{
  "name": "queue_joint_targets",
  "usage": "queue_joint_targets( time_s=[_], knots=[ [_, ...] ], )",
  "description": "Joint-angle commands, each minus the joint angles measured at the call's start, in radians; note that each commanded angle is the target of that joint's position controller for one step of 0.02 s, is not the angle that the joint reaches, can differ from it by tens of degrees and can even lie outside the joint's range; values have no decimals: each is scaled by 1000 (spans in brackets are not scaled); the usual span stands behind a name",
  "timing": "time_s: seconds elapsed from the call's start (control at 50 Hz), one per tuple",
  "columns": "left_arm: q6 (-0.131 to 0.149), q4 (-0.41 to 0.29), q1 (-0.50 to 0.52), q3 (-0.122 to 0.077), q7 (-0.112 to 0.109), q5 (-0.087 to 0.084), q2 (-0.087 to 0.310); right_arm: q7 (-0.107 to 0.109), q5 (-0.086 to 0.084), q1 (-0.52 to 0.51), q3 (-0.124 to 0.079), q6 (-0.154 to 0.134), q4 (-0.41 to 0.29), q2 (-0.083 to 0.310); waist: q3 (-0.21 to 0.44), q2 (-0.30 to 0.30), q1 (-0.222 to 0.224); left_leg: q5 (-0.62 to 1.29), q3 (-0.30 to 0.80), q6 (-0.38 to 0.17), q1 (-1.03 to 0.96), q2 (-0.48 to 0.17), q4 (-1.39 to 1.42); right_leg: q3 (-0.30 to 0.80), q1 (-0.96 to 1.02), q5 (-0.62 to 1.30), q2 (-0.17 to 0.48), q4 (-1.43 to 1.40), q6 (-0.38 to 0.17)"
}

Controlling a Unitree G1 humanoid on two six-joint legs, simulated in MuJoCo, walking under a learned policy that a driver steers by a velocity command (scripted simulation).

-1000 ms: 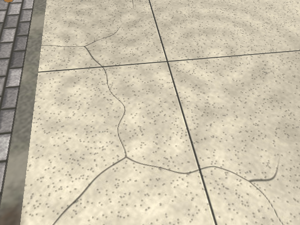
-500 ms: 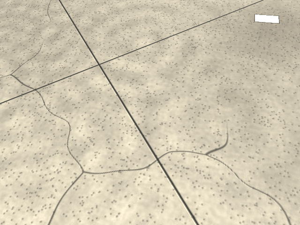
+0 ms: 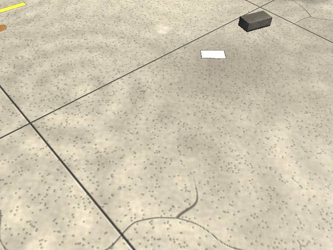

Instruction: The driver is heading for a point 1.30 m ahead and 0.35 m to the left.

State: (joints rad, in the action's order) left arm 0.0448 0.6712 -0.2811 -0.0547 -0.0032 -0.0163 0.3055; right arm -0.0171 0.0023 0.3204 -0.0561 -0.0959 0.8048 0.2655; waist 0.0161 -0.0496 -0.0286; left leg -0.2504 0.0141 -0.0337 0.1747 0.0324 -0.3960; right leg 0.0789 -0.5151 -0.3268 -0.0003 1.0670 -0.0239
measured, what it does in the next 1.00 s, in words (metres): walks ahead, turning left: right foot, then left foot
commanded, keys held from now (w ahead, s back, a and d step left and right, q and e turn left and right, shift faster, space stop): w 0.26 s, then w+q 0.74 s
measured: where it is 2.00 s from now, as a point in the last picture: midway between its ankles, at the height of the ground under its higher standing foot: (108, 146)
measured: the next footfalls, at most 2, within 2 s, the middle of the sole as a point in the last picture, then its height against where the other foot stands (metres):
right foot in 0.28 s outside the picture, level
left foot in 0.82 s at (138, 229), level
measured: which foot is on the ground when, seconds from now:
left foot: down 0.00-0.28, up 0.30-0.80, down 0.82-1.00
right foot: up 0.00-0.26, down 0.28-0.84, up 0.86-1.00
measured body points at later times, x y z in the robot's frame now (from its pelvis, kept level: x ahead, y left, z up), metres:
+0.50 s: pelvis +0.27 -0.07 +0.00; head +0.29 -0.08 +0.45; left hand +0.36 +0.21 -0.10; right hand +0.38 -0.35 -0.12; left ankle +0.28 +0.10 -0.66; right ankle +0.28 -0.16 -0.74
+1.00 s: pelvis +0.55 +0.01 -0.01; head +0.58 +0.03 +0.44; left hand +0.60 +0.32 -0.11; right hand +0.75 -0.21 -0.11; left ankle +0.57 +0.08 -0.74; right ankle +0.57 -0.16 -0.66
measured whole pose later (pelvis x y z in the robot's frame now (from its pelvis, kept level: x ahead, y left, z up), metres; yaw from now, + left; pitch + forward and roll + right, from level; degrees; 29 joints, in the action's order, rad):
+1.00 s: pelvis +0.55 +0.01 -0.01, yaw +20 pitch +1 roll +0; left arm 0.11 0.71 -0.18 -0.05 0.00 0.00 0.31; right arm -0.03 -0.01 0.26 -0.07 -0.05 0.67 0.30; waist -0.07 -0.01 -0.02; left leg -0.16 0.02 -0.11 0.30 0.12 -0.44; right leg 0.07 -0.50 -0.35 0.07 1.15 0.02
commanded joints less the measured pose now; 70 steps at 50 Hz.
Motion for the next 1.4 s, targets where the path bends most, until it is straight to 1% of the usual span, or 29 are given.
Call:
queue_joint_targets(
  time_s=[0.02, 0.1, 0.2, 0.24, 0.28, 0.3, 0.32, 0.34, 0.36, 0.4, 0.54, 0.72, 0.8, 0.82, 0.84, 0.86, 0.88, 0.9, 0.92, 0.94, 1.0, 1.08, 1.2, 1.28, 1.3, 1.32, 1.34, 1.36, 1.4],
  knots=[
    [29, -106, 109, -11, 9, 10, 54, 12, -7, -10, -27, -11, -55, 146, -78, 164, -17, 29, 268, -174, -120, -245, 253, -14, -262, 108, 79, -76, 31],
    [41, -138, 228, 14, 22, 7, 3, 18, -19, 35, -30, 3, -27, 181, -82, 146, -55, 212, 135, -158, -84, -215, 254, -68, -150, 260, 64, -350, 51],
    [47, -160, 301, 5, 46, -9, 37, 17, -34, 97, -32, 23, 9, 207, -97, 157, -51, 306, 120, -133, -137, -276, 226, -78, -37, 299, 32, -512, 9],
    [47, -148, 243, -13, 47, -6, 74, 20, -34, 91, -37, 32, 13, 226, -54, 163, 5, 549, 94, -110, -185, -282, 132, -96, 80, 254, 3, -550, -31],
    [39, -79, -18, -54, 30, 2, 147, 24, -25, 88, -24, 37, 3, 202, 120, 133, 146, 680, 29, -58, -48, -206, -212, -86, 497, 265, 14, -567, -93],
    [29, -59, -176, -72, 14, 24, 232, 23, 4, 119, 7, 30, -34, 109, 290, -50, 175, 284, -12, -10, 234, -112, -580, 233, 837, 187, 273, -551, -174],
    [30, -53, -184, -67, 23, 26, 242, 21, -16, 208, 26, 11, -35, 55, 405, -261, 125, -329, 89, 12, 451, 12, -814, 649, 937, -15, 430, -714, -277],
    [33, -50, -141, -43, 23, 17, 147, 17, -46, 116, -5, 5, -37, 170, 257, -137, 147, -290, 137, 8, 551, -47, -899, 570, 831, -93, 387, -753, -232],
    [35, -46, -79, -33, 22, 10, 119, 13, -56, 36, -12, 2, -60, 187, 120, -95, 129, -192, 105, 1, 575, -90, -877, 400, 691, -20, 351, -773, -201],
    [45, -40, 21, -22, 27, 23, 75, 16, -33, 2, -16, 12, -57, 160, 20, -37, 64, -57, 93, 13, 502, -152, -793, 218, 489, 151, 269, -835, -173],
    [85, 33, 55, -35, 17, 33, 76, 16, -27, -49, -12, 57, -78, 91, -70, -5, 20, 188, 122, 53, 518, -158, -611, -70, 377, 397, 229, -952, -171],
    [34, 108, -52, -55, -6, 4, 149, -46, -24, -317, 9, 41, -212, 66, -127, 32, 107, 254, -35, -14, 551, -112, -231, -234, 620, 594, 274, -877, -124],
    [-2, 96, -25, -66, -25, -1, 201, -48, -27, -137, -39, 56, -212, 153, 36, -39, -25, 69, -134, -99, 240, 23, -225, -283, 644, 1149, 260, -510, -78],
    [-3, 88, -6, -60, -30, -5, 193, -32, -29, 28, -71, 61, -176, 207, 116, -12, -120, 128, -104, -142, -20, 44, -149, -302, 512, 1051, 222, -281, -43],
    [10, 59, -55, -33, -28, 23, 107, -9, -29, 125, -97, 74, -155, 298, 208, 159, -113, 129, 225, -231, -354, -151, -142, -299, 180, 468, 132, 57, 6],
    [47, 15, -98, 0, -10, 28, 32, -12, -26, 78, -95, 59, -191, 340, 344, 297, -29, -9, 809, -428, -581, -366, 15, -100, -153, -274, -79, 353, 47],
    [79, -1, 17, -22, 9, -4, 133, -17, -21, 83, -71, 49, -197, 247, 330, 162, -101, -63, 766, -377, -572, -352, 85, 52, -258, -227, -14, 377, 28],
    [95, -29, 79, -20, 16, -27, 138, -16, -18, 48, -60, 39, -192, 210, 182, 119, -82, -21, 613, -332, -438, -316, 98, 34, -284, -139, 26, 308, 9],
    [101, -25, 87, -16, 8, -9, 117, -16, -21, -15, -54, 35, -195, 191, 89, 26, -27, 82, 504, -295, -282, -267, 103, 22, -249, -75, 69, 203, 10],
    [95, -17, 82, -24, 2, 15, 128, -13, -18, -65, -45, 32, -206, 158, 48, 30, 6, 196, 428, -277, -177, -233, 116, 19, -190, -34, 96, 122, 20],
    [63, -9, 43, -23, 1, 34, 108, 0, -9, -96, -43, 28, -215, 160, 25, 71, 51, 370, 343, -285, -14, -193, 160, -1, -92, 19, 109, 27, 68],
    [51, -45, 177, -1, -1, 35, 57, 25, -19, -52, -53, 36, -188, 196, -14, 95, 10, 347, 235, -232, 86, -117, 157, -30, -62, 246, 71, -256, 113],
    [72, -79, 318, -6, 23, 9, 84, 35, -31, 33, -55, 56, -150, 197, -11, 143, -45, 149, 336, -174, 26, -134, 69, 1, 45, 380, 2, -544, 92],
    [90, -43, 162, -42, 21, 9, 138, 36, -24, 3, -47, 63, -156, 163, 31, 183, 54, 187, 398, -120, -8, -125, -103, -9, 256, 269, 6, -629, 12],
    [96, -31, 35, -57, 13, 27, 179, 31, -15, 6, -26, 60, -169, 105, 149, 119, 111, 131, 336, -84, 72, -70, -327, 95, 483, 231, 128, -612, -48],
    [85, -5, -82, -79, 10, 46, 268, 31, -34, 127, -4, 52, -196, 40, 299, -156, 86, -203, 183, -5, 404, 78, -669, 507, 842, 23, 363, -669, -207],
    [77, 7, -97, -71, 19, 19, 212, 34, -45, 147, -10, 49, -194, 111, 286, -236, 88, -344, 170, 13, 580, 26, -846, 748, 861, -233, 434, -757, -241],
    [71, -7, -48, -51, 15, 13, 137, 34, -44, 62, -31, 54, -188, 187, 148, -122, 112, -253, 173, 21, 629, -21, -911, 620, 746, -280, 392, -781, -198],
    [58, -7, 33, -32, 10, 23, 88, 33, -21, -50, -38, 61, -214, 184, 3, -30, 92, -128, 127, 29, 595, -81, -869, 361, 530, -36, 308, -804, -155]
  ],
)
Keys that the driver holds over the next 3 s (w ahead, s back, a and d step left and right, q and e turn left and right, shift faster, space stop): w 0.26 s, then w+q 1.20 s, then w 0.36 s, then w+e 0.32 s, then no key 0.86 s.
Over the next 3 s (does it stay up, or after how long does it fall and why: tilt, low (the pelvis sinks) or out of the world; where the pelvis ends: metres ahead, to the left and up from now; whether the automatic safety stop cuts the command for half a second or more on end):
stays up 1.25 0.46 -0.01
